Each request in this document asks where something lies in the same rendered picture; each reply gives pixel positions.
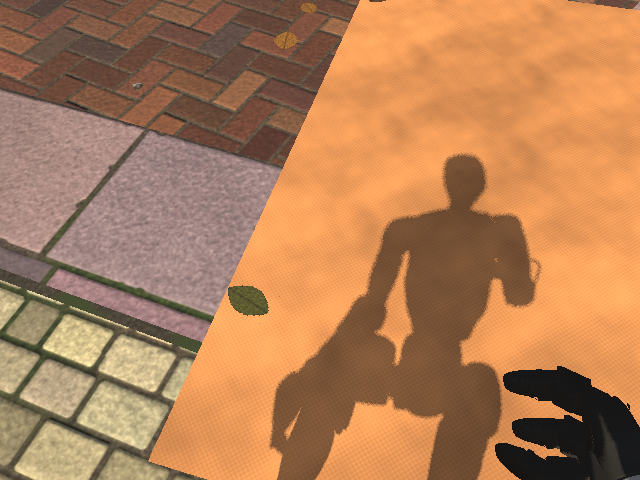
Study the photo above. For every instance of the right robot hand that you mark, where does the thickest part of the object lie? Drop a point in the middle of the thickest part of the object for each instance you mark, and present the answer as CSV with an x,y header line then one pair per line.
x,y
605,446

